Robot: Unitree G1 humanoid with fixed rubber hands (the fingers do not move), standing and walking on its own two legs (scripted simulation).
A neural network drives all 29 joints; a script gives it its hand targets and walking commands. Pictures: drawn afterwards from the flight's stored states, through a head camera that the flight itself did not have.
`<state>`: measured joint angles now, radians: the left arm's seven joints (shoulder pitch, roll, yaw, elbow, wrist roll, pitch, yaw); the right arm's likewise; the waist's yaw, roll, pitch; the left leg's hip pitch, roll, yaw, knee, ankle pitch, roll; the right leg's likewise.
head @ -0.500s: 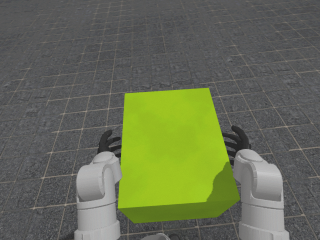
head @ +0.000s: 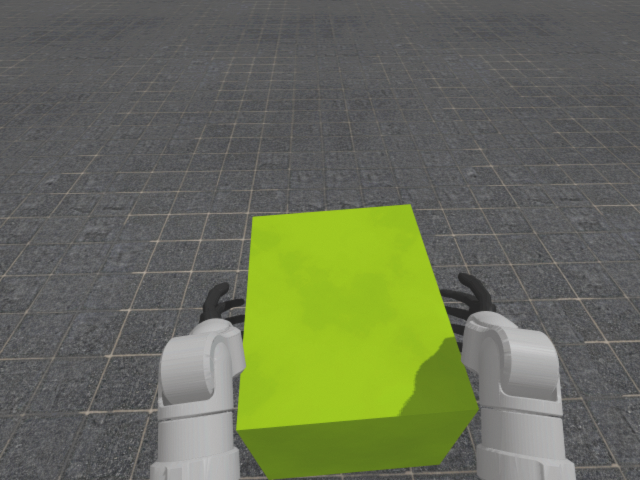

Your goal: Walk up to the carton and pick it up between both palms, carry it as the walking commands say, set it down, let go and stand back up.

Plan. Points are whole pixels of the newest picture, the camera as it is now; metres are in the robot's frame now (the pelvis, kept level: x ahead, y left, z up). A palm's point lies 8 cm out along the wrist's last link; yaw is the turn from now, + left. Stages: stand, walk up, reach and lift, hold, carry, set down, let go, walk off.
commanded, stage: carry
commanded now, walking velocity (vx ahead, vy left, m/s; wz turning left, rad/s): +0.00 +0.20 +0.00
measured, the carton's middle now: (342, 336) +0.32 +0.02 +0.00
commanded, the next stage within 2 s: none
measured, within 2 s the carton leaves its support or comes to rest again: neither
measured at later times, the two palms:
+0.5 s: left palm (215, 365) +0.23 +0.17 +0.06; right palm (490, 382) +0.23 -0.14 +0.07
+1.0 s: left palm (107, 425) +0.15 +0.25 +0.09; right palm (428, 437) +0.16 -0.06 +0.09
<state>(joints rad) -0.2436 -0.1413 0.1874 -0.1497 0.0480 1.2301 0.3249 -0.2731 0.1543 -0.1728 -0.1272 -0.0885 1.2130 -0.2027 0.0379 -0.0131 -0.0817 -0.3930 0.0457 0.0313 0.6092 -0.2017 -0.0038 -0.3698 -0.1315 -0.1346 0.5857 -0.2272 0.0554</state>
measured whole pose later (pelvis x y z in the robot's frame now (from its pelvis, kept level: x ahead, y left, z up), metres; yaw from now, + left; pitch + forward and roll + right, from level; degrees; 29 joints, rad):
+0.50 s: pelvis -0.06 +0.01 -0.01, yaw -2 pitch +5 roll +0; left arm -0.32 -0.13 0.22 -0.13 0.08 1.21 0.27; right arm -0.30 0.16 -0.17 -0.16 -0.07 1.19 -0.24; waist 0.00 -0.02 -0.08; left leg -0.52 0.04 0.13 0.67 -0.23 0.05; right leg -0.43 -0.07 -0.14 0.73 -0.41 0.02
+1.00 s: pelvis -0.13 +0.09 +0.00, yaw +0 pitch +1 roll -1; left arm -0.27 -0.16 0.19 -0.21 0.06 1.20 0.30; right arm -0.27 0.15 -0.16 -0.24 -0.10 1.20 -0.20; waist 0.02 0.02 -0.05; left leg -0.43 0.01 0.11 0.67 -0.27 0.04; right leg -0.37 -0.09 -0.16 0.63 -0.24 0.01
